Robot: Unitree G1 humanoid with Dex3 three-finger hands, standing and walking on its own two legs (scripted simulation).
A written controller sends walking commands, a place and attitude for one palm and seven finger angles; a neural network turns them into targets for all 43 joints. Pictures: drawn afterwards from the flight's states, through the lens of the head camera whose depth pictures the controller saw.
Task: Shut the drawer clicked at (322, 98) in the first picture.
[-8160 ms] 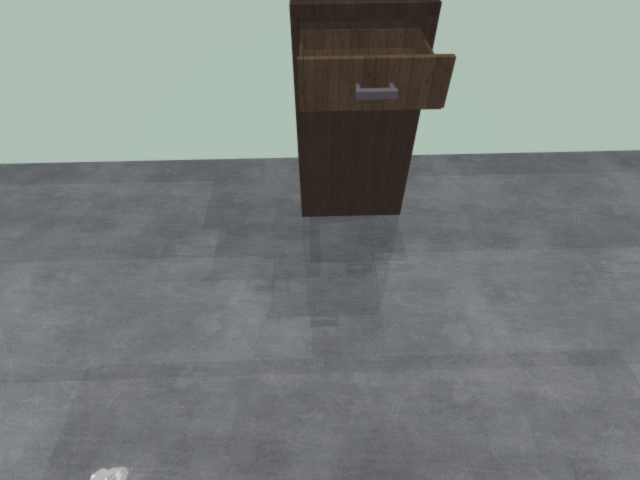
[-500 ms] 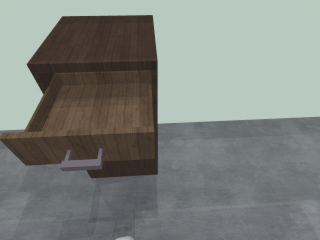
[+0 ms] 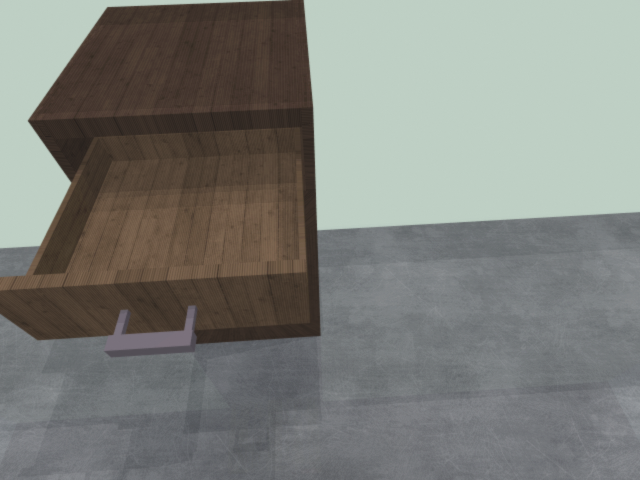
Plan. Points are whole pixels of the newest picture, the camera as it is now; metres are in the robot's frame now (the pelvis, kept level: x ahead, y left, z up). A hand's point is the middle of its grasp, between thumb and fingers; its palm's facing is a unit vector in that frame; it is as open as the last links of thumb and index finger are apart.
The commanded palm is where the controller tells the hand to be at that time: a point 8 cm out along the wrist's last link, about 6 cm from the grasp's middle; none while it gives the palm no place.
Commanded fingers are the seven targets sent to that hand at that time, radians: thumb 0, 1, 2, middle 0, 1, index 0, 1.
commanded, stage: come to a stop and stand still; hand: left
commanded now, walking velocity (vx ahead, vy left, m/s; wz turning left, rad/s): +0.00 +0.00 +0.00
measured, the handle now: (155, 329) +0.29 +0.25 +0.00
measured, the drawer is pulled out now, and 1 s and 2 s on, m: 0.29 0.29 0.29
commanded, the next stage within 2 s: look again from close up in 0.78 s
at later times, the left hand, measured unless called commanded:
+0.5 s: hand out of the picture +0.05 +0.14 -0.15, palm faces +0.03 -0.97 -0.23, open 7.3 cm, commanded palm none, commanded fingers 0.00 0.90 0.90 -0.20 -0.30 -0.20 -0.30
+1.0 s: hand out of the picture -0.01 +0.10 -0.16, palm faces +0.06 -0.99 -0.16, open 7.4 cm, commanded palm none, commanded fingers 0.00 0.90 0.90 -0.20 -0.30 -0.20 -0.30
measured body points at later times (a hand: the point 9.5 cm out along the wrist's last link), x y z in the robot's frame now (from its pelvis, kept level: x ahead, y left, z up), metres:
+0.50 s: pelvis -0.02 -0.05 +0.01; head -0.01 -0.06 +0.46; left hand +0.04 +0.19 -0.13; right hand -0.03 -0.25 -0.16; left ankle +0.00 +0.08 -0.73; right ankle -0.01 -0.11 -0.73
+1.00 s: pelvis +0.02 -0.05 +0.01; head +0.03 -0.05 +0.46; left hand -0.01 +0.15 -0.15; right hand +0.02 -0.26 -0.16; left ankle +0.00 +0.08 -0.73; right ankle -0.01 -0.11 -0.73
